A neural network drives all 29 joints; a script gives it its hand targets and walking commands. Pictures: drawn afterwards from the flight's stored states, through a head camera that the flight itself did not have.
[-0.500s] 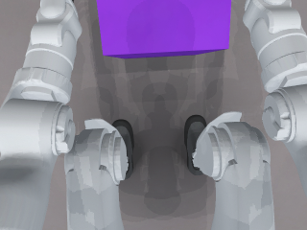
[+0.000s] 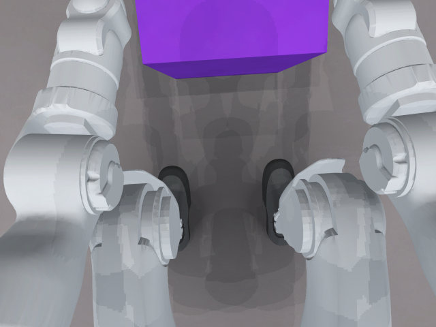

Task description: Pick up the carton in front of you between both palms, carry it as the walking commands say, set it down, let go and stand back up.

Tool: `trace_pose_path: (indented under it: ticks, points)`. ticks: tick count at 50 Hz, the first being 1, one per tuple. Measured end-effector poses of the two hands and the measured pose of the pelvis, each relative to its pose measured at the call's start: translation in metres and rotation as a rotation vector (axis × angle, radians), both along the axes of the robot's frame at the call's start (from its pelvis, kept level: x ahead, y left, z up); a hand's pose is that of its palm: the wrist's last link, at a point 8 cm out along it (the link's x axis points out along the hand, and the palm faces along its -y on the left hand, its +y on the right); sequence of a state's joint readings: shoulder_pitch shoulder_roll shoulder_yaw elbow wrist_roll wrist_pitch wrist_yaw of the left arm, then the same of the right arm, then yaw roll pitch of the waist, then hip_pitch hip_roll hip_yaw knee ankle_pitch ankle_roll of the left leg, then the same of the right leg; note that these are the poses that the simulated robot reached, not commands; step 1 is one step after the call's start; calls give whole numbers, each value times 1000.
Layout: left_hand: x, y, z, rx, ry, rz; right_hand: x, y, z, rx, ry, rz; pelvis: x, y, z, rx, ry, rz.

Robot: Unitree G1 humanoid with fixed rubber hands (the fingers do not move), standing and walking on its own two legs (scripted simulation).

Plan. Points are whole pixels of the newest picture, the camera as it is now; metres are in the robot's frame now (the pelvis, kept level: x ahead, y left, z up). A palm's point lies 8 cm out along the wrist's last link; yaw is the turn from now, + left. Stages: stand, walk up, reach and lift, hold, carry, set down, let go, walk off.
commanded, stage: reach and lift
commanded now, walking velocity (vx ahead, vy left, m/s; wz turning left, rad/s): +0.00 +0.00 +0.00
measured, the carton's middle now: out of the picture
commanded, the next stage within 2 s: none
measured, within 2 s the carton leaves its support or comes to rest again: leaves its support in 0.12 s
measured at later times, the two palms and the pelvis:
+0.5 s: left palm out of the picture +0.51 +0.13 +0.01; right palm out of the picture +0.50 -0.17 +0.01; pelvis +0.00 +0.01 +0.08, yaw -2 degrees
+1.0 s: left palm out of the picture +0.48 +0.13 +0.16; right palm out of the picture +0.47 -0.17 +0.16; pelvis +0.03 +0.01 +0.20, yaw -2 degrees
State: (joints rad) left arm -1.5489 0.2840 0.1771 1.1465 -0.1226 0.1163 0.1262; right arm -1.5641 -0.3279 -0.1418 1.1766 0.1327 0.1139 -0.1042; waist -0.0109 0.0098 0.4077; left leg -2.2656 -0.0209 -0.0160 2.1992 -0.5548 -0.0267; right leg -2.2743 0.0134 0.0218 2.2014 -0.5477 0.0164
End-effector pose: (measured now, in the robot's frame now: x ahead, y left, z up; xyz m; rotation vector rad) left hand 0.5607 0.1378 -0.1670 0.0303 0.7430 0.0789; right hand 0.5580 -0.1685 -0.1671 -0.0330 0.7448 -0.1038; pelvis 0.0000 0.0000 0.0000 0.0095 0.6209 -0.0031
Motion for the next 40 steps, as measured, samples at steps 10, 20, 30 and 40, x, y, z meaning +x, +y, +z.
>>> trace_pose_path:
  ticks: [10, 20, 30, 40]
  points:
    - [-1, -1, 35, 14, -36, 35, -4, 5, 31, -6, -34, -32, 6, 1, -2, 0, 18, -3]
    - [-31, -11, 144, -25, -60, 35, -42, -5, 143, 27, -60, -96, 7, 5, 49, -2, 111, -22]
    - [-51, -7, 208, -22, -55, 35, -60, -1, 207, 27, -54, -86, -4, 7, 100, 2, 125, -31]
    - [-59, -8, 258, -29, -63, 30, -71, -2, 257, 29, -63, -96, 8, 9, 142, -3, 122, -30]
